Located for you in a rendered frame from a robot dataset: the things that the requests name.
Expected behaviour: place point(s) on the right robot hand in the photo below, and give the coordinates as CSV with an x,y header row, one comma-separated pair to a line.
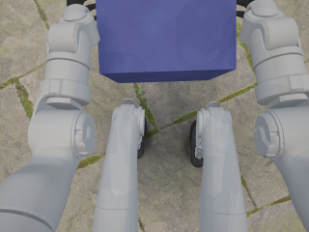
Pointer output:
x,y
243,3

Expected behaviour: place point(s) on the carton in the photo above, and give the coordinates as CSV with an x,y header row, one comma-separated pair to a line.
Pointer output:
x,y
166,40

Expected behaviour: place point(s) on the left robot upper arm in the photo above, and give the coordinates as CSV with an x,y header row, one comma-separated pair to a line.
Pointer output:
x,y
33,198

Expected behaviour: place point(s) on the robot left forearm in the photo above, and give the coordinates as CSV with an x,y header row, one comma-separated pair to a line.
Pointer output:
x,y
68,62

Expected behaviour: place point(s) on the right robot upper arm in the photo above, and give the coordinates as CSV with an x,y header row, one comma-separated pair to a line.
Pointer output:
x,y
282,134

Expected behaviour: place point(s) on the robot right forearm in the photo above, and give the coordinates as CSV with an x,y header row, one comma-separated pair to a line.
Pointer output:
x,y
276,54

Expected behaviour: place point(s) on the left robot shin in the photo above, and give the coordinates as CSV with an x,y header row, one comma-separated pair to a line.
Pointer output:
x,y
117,109

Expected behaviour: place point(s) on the left robot hand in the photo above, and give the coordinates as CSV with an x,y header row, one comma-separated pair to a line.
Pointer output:
x,y
81,2

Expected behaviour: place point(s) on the robot right thigh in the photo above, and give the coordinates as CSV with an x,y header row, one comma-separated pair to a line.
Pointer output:
x,y
221,202

